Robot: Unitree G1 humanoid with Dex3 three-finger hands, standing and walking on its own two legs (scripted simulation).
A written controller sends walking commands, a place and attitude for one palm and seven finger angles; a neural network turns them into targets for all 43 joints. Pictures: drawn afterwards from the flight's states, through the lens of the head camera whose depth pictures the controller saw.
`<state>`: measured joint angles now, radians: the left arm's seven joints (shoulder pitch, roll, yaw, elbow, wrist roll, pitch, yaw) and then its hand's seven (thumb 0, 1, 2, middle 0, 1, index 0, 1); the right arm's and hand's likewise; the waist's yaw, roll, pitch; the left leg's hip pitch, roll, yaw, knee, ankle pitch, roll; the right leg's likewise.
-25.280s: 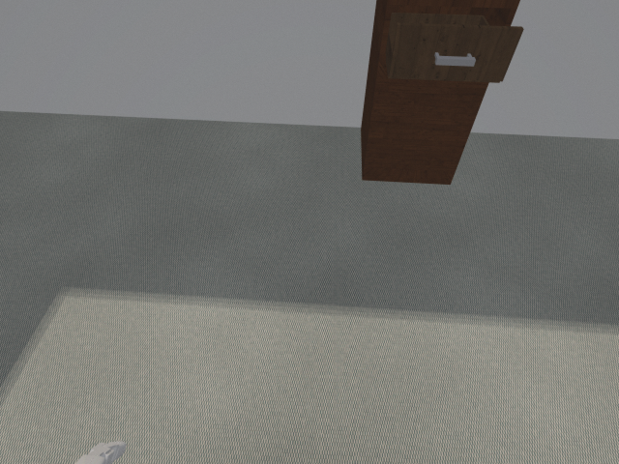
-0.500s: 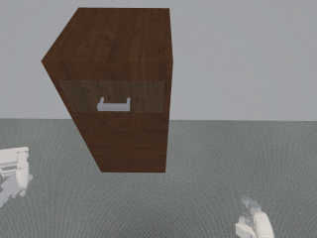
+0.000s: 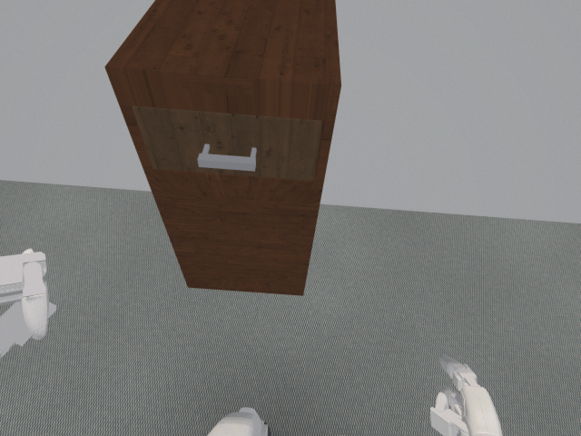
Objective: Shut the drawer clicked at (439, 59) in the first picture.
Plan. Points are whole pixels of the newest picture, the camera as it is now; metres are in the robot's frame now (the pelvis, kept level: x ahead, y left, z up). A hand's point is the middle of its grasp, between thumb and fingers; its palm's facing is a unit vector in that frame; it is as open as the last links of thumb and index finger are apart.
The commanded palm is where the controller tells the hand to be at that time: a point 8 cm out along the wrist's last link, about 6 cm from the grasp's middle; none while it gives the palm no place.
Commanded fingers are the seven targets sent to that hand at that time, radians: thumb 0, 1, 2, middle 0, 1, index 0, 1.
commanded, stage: step back with the hand held close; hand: left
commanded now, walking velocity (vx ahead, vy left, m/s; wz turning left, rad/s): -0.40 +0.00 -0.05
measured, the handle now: (228, 156) +0.65 +0.17 -0.05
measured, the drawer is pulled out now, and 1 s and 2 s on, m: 0.00 0.00 0.00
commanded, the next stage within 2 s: stop stepping back and stand still in 0.34 s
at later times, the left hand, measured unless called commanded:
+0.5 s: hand (16, 397) +0.13 +0.21 +0.19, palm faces +0.16 -0.86 -0.49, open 3.3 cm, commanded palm +0.06 +0.28 +0.19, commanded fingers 0.00 0.90 0.90 -1.40 -1.60 -1.40 -1.60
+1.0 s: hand out of the picture +0.07 +0.24 +0.18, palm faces +0.30 -0.85 -0.44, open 3.2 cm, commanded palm +0.03 +0.28 +0.19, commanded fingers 0.00 0.90 0.90 -1.40 -1.60 -1.40 -1.60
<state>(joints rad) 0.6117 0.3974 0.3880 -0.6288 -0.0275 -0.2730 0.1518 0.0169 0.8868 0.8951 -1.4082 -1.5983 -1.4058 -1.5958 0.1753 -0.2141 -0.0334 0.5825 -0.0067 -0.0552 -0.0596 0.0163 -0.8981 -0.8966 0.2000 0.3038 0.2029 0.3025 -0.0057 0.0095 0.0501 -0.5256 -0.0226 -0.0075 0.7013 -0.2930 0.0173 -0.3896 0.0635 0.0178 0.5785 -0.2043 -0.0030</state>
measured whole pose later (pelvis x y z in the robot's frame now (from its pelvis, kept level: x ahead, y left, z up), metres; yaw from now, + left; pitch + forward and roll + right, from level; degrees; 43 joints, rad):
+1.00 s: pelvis -0.13 +0.02 +0.01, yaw -5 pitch -1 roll -2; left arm 0.65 0.39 0.37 -0.56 -0.04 -0.24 0.14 0.01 0.88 0.89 -1.41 -1.60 -1.41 -1.60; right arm 0.25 -0.21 -0.02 0.67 0.00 -0.10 -0.08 0.02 -0.90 -0.90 0.20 0.30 0.20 0.30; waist 0.00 0.01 -0.01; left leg -0.39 -0.02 -0.01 0.57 -0.15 0.04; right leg -0.09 0.03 0.00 0.51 -0.40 0.00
